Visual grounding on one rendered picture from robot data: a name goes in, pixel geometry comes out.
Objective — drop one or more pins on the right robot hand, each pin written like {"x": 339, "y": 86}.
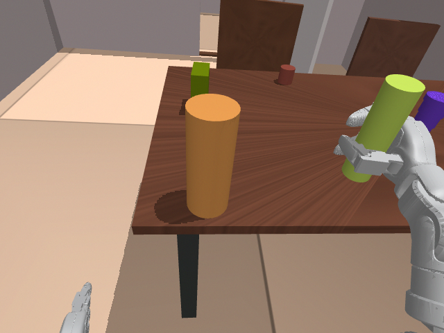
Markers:
{"x": 412, "y": 146}

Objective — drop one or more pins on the left robot hand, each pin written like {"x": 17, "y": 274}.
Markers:
{"x": 77, "y": 321}

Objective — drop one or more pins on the table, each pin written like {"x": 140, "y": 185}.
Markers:
{"x": 285, "y": 177}

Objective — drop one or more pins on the right robot arm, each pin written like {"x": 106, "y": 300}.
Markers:
{"x": 420, "y": 192}

